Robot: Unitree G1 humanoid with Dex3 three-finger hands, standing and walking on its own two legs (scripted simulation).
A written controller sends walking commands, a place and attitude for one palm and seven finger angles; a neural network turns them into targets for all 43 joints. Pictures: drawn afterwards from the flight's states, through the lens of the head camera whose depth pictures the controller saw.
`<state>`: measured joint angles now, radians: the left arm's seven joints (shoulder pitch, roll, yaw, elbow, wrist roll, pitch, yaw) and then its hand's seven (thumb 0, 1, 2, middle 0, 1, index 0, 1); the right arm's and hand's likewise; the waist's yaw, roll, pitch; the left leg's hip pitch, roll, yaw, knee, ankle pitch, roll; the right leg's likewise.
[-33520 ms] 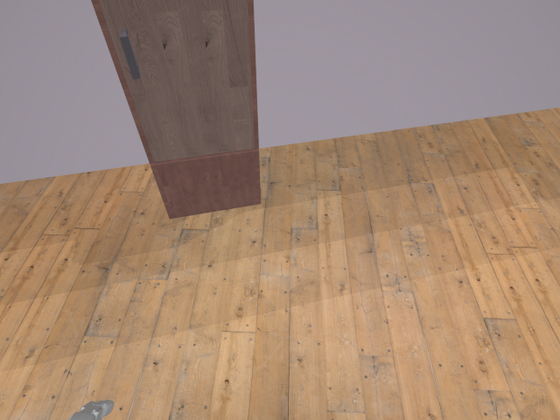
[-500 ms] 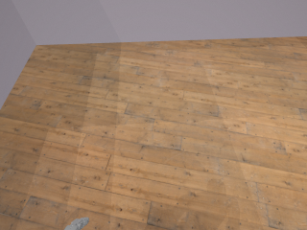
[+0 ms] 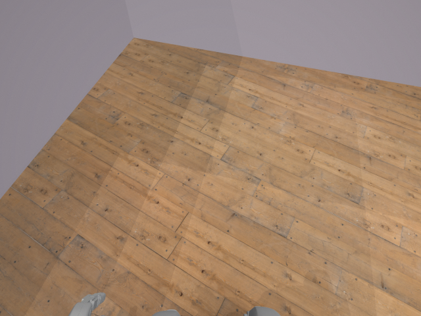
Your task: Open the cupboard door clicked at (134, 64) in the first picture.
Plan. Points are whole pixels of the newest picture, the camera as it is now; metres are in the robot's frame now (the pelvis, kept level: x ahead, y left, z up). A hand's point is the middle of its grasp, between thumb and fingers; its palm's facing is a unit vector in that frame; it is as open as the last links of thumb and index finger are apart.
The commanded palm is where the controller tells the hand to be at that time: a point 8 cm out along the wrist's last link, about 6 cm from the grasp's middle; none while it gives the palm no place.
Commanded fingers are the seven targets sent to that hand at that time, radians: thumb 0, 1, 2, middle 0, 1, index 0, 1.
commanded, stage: turn to face it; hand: left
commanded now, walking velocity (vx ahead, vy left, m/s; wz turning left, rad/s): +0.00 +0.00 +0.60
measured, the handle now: out of the picture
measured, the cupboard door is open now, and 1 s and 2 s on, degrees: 40 40 40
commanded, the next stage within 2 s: none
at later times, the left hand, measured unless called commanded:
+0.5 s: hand out of the picture +0.01 +0.17 -0.18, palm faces +0.35 -0.91 -0.24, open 7.4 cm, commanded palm none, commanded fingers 0.00 0.90 0.90 -0.20 -0.30 -0.20 -0.30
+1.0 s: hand out of the picture +0.00 +0.12 -0.16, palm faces +0.60 -0.77 -0.22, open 7.4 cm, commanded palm none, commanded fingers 0.00 0.90 0.90 -0.20 -0.30 -0.20 -0.30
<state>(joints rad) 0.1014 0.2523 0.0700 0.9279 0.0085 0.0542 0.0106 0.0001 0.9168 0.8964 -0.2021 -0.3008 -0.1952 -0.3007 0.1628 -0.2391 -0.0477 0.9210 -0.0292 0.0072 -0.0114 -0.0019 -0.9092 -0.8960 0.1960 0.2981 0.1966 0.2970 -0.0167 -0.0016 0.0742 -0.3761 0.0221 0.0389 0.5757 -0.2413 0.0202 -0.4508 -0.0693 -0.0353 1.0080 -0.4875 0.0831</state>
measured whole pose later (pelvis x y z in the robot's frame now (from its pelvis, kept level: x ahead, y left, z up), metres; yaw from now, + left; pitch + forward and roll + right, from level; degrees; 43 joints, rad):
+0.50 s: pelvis +0.03 -0.04 -0.01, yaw +20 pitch +1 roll +1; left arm 0.22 0.24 0.05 0.93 0.01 0.06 0.01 0.00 0.91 0.90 -0.21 -0.30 -0.20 -0.30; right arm 0.09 -0.24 -0.05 0.88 -0.02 0.02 0.02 0.00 -0.91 -0.90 0.20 0.30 0.20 0.30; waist 0.01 -0.05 0.11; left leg -0.34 0.00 0.06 0.64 -0.30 0.03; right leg -0.39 -0.13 -0.09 1.01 -0.55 0.08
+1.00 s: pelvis +0.06 -0.08 +0.00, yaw +38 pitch +0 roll +2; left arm 0.21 0.21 0.03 0.88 0.02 0.02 0.01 0.00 0.90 0.90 -0.21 -0.30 -0.20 -0.30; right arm 0.13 -0.25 -0.06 0.90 -0.01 0.06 0.03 0.00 -0.91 -0.90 0.19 0.30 0.19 0.30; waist -0.01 -0.05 0.11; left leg -0.33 0.01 0.10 0.65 -0.37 -0.05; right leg -0.25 -0.17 -0.19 0.60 -0.34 0.03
